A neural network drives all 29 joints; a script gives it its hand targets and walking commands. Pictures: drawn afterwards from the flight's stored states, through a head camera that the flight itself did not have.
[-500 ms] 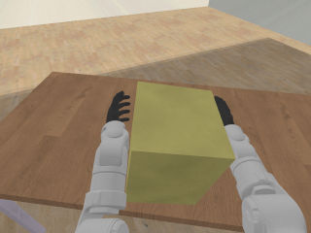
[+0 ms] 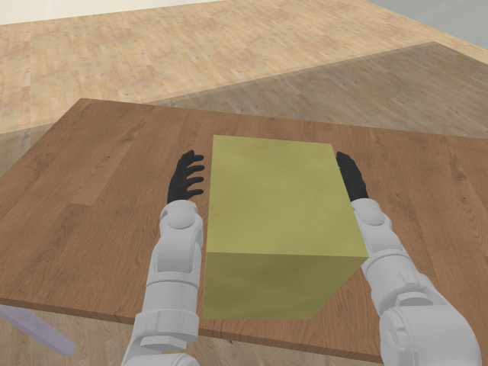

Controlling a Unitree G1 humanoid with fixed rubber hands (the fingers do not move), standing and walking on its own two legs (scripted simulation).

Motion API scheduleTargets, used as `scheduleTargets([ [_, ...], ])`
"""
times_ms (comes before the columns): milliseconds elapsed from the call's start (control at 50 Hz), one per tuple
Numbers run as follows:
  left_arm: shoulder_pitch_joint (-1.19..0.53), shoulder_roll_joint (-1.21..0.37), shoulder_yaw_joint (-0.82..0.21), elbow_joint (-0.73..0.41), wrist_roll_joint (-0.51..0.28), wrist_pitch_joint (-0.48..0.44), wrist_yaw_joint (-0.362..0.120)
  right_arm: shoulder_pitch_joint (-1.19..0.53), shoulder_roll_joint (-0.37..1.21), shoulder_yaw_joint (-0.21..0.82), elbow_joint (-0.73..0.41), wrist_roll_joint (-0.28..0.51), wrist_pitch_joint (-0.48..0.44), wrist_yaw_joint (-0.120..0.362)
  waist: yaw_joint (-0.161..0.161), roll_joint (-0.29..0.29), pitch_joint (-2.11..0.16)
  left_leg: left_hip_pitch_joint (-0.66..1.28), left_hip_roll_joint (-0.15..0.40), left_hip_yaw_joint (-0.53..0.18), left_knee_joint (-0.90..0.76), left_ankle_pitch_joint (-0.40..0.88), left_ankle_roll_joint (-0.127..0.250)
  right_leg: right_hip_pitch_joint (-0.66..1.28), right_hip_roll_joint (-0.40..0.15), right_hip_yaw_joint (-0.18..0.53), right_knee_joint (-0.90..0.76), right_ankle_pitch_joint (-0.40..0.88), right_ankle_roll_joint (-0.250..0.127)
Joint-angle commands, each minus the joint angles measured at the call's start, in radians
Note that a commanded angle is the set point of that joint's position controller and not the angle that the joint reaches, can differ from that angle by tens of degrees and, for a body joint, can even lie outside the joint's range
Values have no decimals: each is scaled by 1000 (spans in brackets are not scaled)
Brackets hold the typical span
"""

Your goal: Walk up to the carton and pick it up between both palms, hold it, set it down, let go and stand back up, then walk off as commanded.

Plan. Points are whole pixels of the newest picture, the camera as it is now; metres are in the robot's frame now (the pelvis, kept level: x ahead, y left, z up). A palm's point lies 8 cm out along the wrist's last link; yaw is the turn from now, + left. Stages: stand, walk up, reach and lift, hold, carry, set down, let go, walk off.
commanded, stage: set down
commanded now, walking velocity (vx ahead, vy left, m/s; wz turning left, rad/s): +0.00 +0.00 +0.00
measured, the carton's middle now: (265, 233) +0.35 +0.01 +0.04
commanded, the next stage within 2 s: none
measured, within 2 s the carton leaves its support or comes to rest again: rests again in 1.02 s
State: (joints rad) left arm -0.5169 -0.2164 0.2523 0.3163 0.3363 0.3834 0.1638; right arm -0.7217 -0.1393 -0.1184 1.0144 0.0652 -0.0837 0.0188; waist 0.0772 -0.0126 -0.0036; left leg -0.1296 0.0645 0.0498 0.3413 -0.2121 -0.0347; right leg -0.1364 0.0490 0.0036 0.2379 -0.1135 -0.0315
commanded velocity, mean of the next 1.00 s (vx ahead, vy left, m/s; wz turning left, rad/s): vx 0.00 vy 0.00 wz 0.00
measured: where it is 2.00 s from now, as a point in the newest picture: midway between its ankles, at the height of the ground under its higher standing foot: outside the picture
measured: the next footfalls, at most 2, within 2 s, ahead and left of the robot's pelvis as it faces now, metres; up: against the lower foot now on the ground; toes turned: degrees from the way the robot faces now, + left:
none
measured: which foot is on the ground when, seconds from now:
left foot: down 0.00-1.00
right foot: down 0.00-1.00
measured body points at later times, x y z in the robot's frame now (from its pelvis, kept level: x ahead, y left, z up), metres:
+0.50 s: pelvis +0.00 +0.00 +0.00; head +0.02 +0.01 +0.45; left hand +0.36 +0.16 +0.08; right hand +0.42 -0.13 +0.07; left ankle -0.03 +0.13 -0.75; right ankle +0.01 -0.10 -0.75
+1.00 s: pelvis +0.00 +0.00 +0.00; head +0.01 +0.01 +0.45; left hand +0.36 +0.17 +0.07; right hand +0.42 -0.12 +0.07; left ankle -0.03 +0.13 -0.75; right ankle +0.01 -0.10 -0.75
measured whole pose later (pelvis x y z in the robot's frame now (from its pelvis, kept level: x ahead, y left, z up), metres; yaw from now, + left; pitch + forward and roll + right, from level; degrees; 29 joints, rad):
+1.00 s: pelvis +0.00 +0.00 +0.00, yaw +0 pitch +3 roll -1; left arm -0.48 -0.22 0.30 0.47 0.34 0.18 0.17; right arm -0.73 -0.13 -0.17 1.12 0.00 -0.20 0.04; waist 0.11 -0.01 -0.04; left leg -0.19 0.07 0.05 0.34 -0.21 -0.04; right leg -0.19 0.05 0.00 0.24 -0.11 -0.04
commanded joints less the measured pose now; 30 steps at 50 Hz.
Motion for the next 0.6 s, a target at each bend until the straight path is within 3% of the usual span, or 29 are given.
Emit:
scheduleTargets([
  [0,-407,-451,-297,-81,-18,-92,-42,-568,363,80,-184,-87,-107,140,30,60,-483,235,-8,-13,48,601,-49,-92,23,-112,-34,120,-69],
  [20,-400,-462,-314,-72,-28,-92,-41,-550,367,80,-179,-79,-108,142,19,53,-474,249,-5,-18,50,603,-50,-103,26,-114,-41,121,-72],
  [100,-401,-456,-307,-55,-30,-117,-36,-575,370,87,-199,-84,-128,139,37,41,-512,227,-5,-10,55,605,-47,-105,26,-111,-42,126,-78],
  [140,-390,-452,-297,-44,-22,-130,-34,-545,379,90,-162,-83,-133,138,49,62,-492,222,-5,-5,63,637,-52,-103,25,-106,-50,135,-86],
  [160,-390,-462,-311,-59,-30,-131,-33,-548,367,87,-169,-84,-133,139,33,58,-498,239,-2,-12,59,622,-51,-119,29,-113,-40,125,-80],
  [180,-395,-456,-300,-47,-26,-141,-30,-551,377,84,-168,-82,-142,140,52,64,-509,223,-1,-1,68,643,-55,-116,25,-105,-57,138,-94],
  [220,-395,-452,-299,-28,-25,-151,-31,-552,370,87,-155,-94,-139,134,45,43,-490,205,-3,-4,52,611,-48,-99,26,-112,-46,128,-86],
  [240,-399,-466,-308,-32,-33,-155,-29,-545,358,63,-137,-99,-146,138,24,55,-505,210,-5,-6,51,587,-50,-112,23,-117,-46,110,-83],
  [260,-393,-460,-310,-22,-29,-163,-28,-542,372,68,-142,-99,-150,135,39,60,-509,207,-2,-7,55,598,-52,-125,23,-111,-55,109,-93],
  [400,-399,-458,-288,19,-13,-198,-29,-535,382,56,-116,-115,-162,132,37,54,-482,186,-4,1,50,565,-46,-123,20,-106,-47,99,-85],
  [420,-387,-462,-285,13,-22,-208,-28,-532,381,59,-109,-111,-167,133,48,55,-487,190,-4,2,48,580,-50,-115,22,-108,-46,106,-83],
  [440,-393,-462,-288,8,-23,-214,-30,-513,382,56,-84,-112,-165,132,29,58,-485,190,-4,-1,49,581,-51,-120,25,-110,-41,105,-84],
  [480,-395,-459,-282,20,-25,-223,-31,-520,382,51,-92,-120,-172,132,44,54,-490,180,0,0,49,585,-50,-122,23,-107,-49,102,-92],
  [580,-362,-460,-268,60,-9,-239,-37,-502,396,52,-65,-120,-179,132,40,66,-453,179,-6,7,49,584,-50,-113,20,-105,-43,111,-83],
])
